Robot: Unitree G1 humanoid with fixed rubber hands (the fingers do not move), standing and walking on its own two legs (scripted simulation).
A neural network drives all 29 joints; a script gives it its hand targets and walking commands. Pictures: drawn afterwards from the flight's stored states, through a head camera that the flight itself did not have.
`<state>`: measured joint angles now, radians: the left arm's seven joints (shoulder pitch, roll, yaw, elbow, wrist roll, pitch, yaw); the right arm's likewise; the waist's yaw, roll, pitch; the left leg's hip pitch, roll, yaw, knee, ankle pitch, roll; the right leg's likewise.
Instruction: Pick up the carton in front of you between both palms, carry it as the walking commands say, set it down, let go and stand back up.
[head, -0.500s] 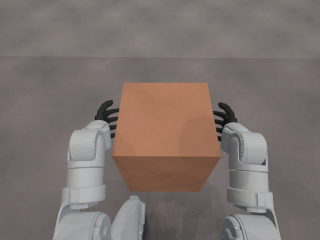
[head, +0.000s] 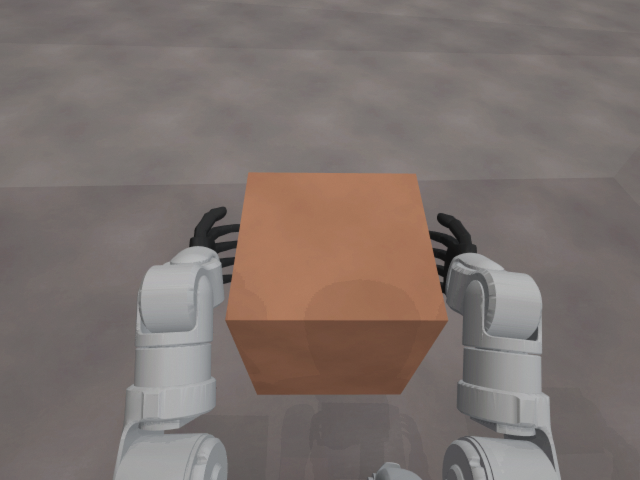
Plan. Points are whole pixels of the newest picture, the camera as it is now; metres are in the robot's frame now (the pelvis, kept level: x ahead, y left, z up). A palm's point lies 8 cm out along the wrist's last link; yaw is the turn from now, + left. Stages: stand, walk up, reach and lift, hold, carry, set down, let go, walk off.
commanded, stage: carry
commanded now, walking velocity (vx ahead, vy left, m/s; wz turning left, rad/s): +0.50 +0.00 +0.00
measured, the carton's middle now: (330, 292) +0.35 +0.00 +0.04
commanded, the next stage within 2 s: none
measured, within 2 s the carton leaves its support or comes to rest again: neither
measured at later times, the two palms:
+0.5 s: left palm (252, 170) +0.56 +0.12 +0.07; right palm (430, 176) +0.57 -0.18 +0.07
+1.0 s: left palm (245, 66) +0.88 +0.17 +0.09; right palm (384, 73) +0.88 -0.13 +0.09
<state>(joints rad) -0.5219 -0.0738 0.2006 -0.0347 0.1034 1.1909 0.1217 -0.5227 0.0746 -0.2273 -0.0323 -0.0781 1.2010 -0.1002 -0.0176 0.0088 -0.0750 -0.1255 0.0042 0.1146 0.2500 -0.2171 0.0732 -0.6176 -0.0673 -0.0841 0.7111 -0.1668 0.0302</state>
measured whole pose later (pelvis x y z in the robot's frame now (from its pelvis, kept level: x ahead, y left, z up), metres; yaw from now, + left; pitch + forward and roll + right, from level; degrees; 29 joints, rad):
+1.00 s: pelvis +0.62 +0.02 +0.00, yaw +0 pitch +4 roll -1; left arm -0.15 -0.13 0.09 -0.36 0.13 1.22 0.08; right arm -0.13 0.13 -0.10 -0.36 -0.10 1.21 -0.08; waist -0.02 -0.01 -0.11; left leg -0.10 0.04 0.22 0.23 -0.20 0.04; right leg -0.61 -0.12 -0.11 0.71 -0.12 0.02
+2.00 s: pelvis +1.08 +0.00 -0.02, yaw +0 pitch +4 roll +1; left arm -0.15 -0.13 0.10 -0.22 0.15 1.12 0.06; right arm -0.13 0.13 -0.09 -0.23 -0.14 1.12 -0.07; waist -0.01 -0.02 -0.12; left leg -0.36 0.05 0.23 0.54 -0.24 0.04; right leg -0.12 -0.08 -0.14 0.50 -0.42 0.04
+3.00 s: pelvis +1.02 -0.02 -0.02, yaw +0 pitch +1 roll +0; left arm -0.21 -0.14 0.17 0.16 0.24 0.73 0.02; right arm -0.20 0.14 -0.16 0.16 -0.23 0.74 -0.02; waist 0.00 -0.01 -0.08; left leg -0.39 0.10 0.21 0.51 -0.13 0.02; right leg -0.18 -0.05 -0.18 0.55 -0.39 -0.02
